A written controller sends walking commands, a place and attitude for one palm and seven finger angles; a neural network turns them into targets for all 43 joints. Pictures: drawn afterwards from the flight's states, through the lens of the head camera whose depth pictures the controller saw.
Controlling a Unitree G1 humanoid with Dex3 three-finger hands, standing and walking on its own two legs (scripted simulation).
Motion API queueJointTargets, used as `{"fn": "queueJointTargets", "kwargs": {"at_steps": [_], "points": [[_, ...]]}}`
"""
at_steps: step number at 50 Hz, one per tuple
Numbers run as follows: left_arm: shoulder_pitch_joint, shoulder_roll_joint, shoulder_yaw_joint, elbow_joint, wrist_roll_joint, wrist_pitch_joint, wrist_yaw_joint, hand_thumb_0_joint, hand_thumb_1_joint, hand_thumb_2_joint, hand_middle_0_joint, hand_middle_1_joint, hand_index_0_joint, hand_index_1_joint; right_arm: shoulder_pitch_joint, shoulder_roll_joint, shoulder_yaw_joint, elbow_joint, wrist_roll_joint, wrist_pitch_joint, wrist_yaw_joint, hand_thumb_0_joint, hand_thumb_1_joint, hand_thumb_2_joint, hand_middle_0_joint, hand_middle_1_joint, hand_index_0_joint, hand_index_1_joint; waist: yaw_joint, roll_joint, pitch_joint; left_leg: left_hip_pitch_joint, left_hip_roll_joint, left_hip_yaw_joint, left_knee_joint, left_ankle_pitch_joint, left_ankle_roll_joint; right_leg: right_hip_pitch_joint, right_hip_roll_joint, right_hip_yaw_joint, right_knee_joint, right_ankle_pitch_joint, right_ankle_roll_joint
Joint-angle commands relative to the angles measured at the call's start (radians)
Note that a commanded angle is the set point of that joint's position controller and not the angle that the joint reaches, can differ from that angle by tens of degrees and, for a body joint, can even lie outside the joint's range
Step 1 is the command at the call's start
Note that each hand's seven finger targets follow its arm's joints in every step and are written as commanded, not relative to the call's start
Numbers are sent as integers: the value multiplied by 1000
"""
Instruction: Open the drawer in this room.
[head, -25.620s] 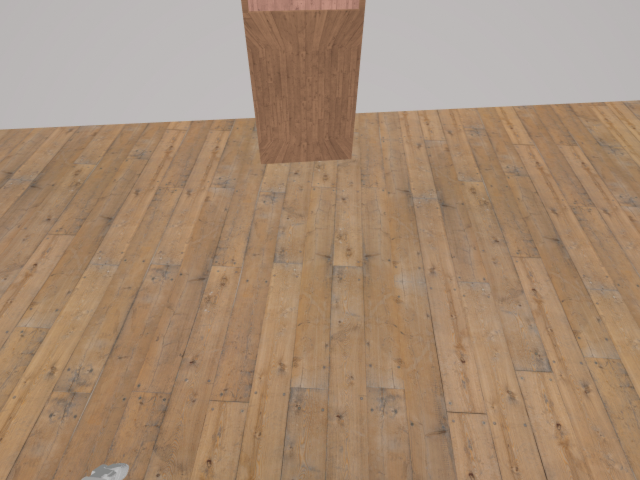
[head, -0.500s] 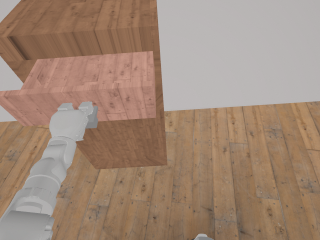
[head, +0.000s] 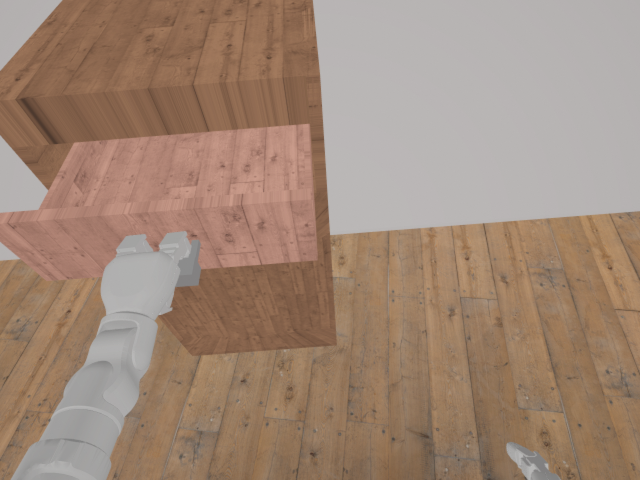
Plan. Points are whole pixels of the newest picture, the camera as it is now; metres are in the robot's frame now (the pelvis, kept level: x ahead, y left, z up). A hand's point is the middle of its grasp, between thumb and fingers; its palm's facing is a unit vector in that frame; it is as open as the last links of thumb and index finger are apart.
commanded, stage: pull the drawer open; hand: left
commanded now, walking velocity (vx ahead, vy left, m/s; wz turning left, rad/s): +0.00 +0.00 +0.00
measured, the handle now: (161, 261) +0.39 +0.25 +0.04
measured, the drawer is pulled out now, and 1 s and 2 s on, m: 0.15 0.17 0.22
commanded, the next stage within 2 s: relax the arm and regain balance in 0.72 s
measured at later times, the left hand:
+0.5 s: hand (162, 293) +0.35 +0.24 +0.02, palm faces -0.04 -0.03 -1.00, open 6.0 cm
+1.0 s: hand (153, 307) +0.31 +0.23 +0.04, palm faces -0.25 -0.38 -0.89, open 11.4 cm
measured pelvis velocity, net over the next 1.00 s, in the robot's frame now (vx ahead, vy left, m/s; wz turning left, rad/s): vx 0.02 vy -0.01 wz -0.02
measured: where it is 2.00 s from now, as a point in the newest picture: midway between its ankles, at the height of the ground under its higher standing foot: outside the picture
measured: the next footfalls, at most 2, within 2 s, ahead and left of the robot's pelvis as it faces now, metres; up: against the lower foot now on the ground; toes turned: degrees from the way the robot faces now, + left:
none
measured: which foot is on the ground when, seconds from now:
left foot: down 0.00-1.00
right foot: down 0.00-1.00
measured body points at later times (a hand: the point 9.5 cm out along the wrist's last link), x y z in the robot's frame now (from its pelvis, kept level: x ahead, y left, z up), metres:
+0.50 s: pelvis +0.03 -0.01 +0.00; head +0.08 -0.04 +0.45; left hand +0.34 +0.24 +0.07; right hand +0.24 -0.23 -0.12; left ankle -0.03 +0.11 -0.73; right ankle +0.04 -0.14 -0.73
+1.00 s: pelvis +0.02 -0.01 +0.00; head +0.03 -0.10 +0.45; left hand +0.32 +0.25 +0.09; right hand +0.09 -0.30 -0.16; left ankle -0.03 +0.12 -0.73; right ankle +0.04 -0.14 -0.73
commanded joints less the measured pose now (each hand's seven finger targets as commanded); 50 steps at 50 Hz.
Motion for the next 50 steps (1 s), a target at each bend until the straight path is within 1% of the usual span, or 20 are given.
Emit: {"fn": "queueJointTargets", "kwargs": {"at_steps": [1, 5, 8, 14, 16, 19, 21, 24, 25, 27, 29, 31, 34, 40, 41, 42, 43, 45, 48, 50], "points": [[30, 162, 93, -364, -35, 61, 34, 0, 900, 900, -400, -1350, -400, -1350, -100, -122, -39, -158, -7, -36, 4, 0, -900, -900, 200, 300, 200, 300, 79, -48, -290, 67, -32, -36, -87, 418, 0, 315, 62, -61, -22, 260, -55], [202, 139, 87, -523, -35, 117, 21, 0, 900, 900, -400, -1350, -400, -1350, -136, -113, -32, -173, -15, -26, 17, 0, -900, -900, 200, 300, 200, 300, 86, -28, -285, 116, -22, -36, -68, 556, -9, 327, 58, -68, -12, 342, -51], [-186, 186, 69, -435, 3, 128, 30, 0, 900, 900, -400, -1350, -400, -1350, -114, -120, -24, -106, -18, -12, -5, 0, -900, -900, 200, 300, 200, 300, -1, -42, -218, 132, -25, -44, -46, 497, -7, 226, 63, -73, -14, 311, -51], [-246, 186, 42, -375, 15, 135, -1, 0, 900, 900, -400, -1350, -400, -1350, -119, -103, -23, -83, -25, 2, -28, 0, -900, -900, 200, 300, 200, 300, 24, -22, -321, 172, -45, -39, -27, 541, -8, 277, 59, -70, -3, 371, -55], [-263, 165, 23, -346, 0, 127, -18, 0, 900, 900, -400, -1350, -400, -1350, -119, -96, -20, -78, -28, 6, -31, 0, -900, -900, 200, 300, 200, 300, 21, -62, -310, 162, -47, -38, -22, 536, -1, 288, 54, -72, -3, 407, -49], [-288, 240, 94, -283, -3, 102, -38, 0, 900, 900, -400, -1350, -400, -1350, -121, -101, -17, -78, -29, 12, -42, 0, -900, -900, 200, 300, 200, 300, 32, -104, -309, 121, -57, -34, -21, 488, 5, 318, 52, -64, -3, 418, -46], [-324, 209, 64, -254, -6, 75, -47, 0, 900, 900, -400, -1350, -400, -1350, -114, -90, -17, -77, -32, 10, -43, 0, -900, -900, 200, 300, 200, 300, 21, -82, -281, 102, -61, -32, -19, 449, 8, 302, 48, -64, -4, 407, -45], [-369, 284, 128, -205, 8, 35, -46, 0, 900, 900, -400, -1350, -400, -1350, -95, -99, -20, -76, -37, 9, -48, 0, -900, -900, 200, 300, 200, 300, 26, -109, -313, 64, -66, -33, -7, 418, 10, 318, 47, -53, 5, 401, -42], [-395, 257, 97, -199, 12, 24, -44, 0, 900, 900, -400, -1350, -400, -1350, -91, -93, -20, -77, -38, 7, -45, 0, -900, -900, 200, 300, 200, 300, 19, -64, -303, 58, -68, -33, -8, 398, 9, 299, 44, -54, 6, 381, -43], [-420, 264, 110, -164, 15, 5, -33, 0, 900, 900, -400, -1350, -400, -1350, -69, -95, -27, -71, -36, 4, -43, 0, -900, -900, 200, 300, 200, 300, 15, -66, -311, 45, -68, -36, 3, 386, 11, 283, 49, -54, 14, 362, -45], [-329, 274, 139, -175, 16, -7, -25, 0, 900, 900, -400, -1350, -400, -1350, -66, -98, -35, -88, -38, 3, -36, 0, -900, -900, 200, 300, 200, 300, 44, -69, -355, 35, -69, -32, -1, 392, 10, 324, 49, -45, 15, 374, -47], [-260, 224, 108, -206, -4, -13, -23, 0, 900, 900, -400, -1350, -400, -1350, -71, -95, -39, -103, -33, 0, -26, 0, -900, -900, 200, 300, 200, 300, 44, -65, -342, 21, -68, -29, -8, 374, 12, 332, 47, -44, 13, 377, -46], [-94, 258, 168, -253, -23, -13, -18, 0, 900, 900, -400, -1350, -400, -1350, -87, -104, -43, -126, -28, -1, -19, 0, -900, -900, 200, 300, 200, 300, 76, -89, -357, -6, -66, -24, -24, 368, 10, 386, 47, -34, 13, 391, -46], [141, 206, 156, -456, -53, 15, 15, 0, 900, 900, -400, -1350, -400, -1350, -119, -111, -45, -166, -18, -20, -1, 0, -900, -900, 200, 300, 200, 300, 82, -50, -290, 8, -50, -24, -52, 348, 6, 341, 55, -46, 3, 296, -52], [520, 65, 73, 117, -971, 43, -181, 0, -500, 300, -150, -300, -150, -300, 49, -201, -32, 63, -71, -33, -22, 0, -900, -900, 200, 300, 200, 300, -3, -207, -49, 97, 61, -106, 58, 424, 34, 296, -4, 32, 73, 316, -23], [502, 48, 68, 55, -1048, 58, -271, 0, -500, 300, -150, -300, -150, -300, 59, -194, -21, 13, -49, -9, -21, 0, -900, -900, 200, 300, 200, 300, -4, -28, -88, 138, 50, -116, -17, 428, 19, 321, -33, 64, -32, 281, -23], [442, 86, 73, 8, -1041, 61, -292, 0, -500, 300, -150, -300, -150, -300, 36, -196, -21, 22, -44, -3, -13, 0, -900, -900, 200, 300, 200, 300, -12, -28, -102, 156, 39, -112, -41, 506, 12, 357, -28, 34, -20, 350, -31], [400, 114, 72, -16, -1035, 68, -305, 0, -500, 300, -150, -300, -150, -300, 24, -227, -15, 43, -40, -5, -10, 0, -900, -900, 200, 300, 200, 300, -7, -186, -63, 175, 49, -125, -73, 568, 2, 388, -28, 17, -17, 420, -24], [334, 161, 65, 34, -1020, 58, -325, 0, -500, 300, -150, -300, -150, -300, 27, -268, -10, 138, -37, -14, 10, 0, -900, -900, 200, 300, 200, 300, -10, -370, 1, 170, 49, -145, -134, 440, 2, 391, -36, 42, -54, 365, -20], [296, 187, 55, 69, -1020, 56, -326, 0, -500, 300, -150, -300, -150, -300, 8, -279, 1, 184, -36, -16, 18, 0, -900, -900, 200, 300, 200, 300, -9, -359, 25, 175, 43, -150, -166, 387, 3, 391, -38, 66, -79, 313, -20]]}}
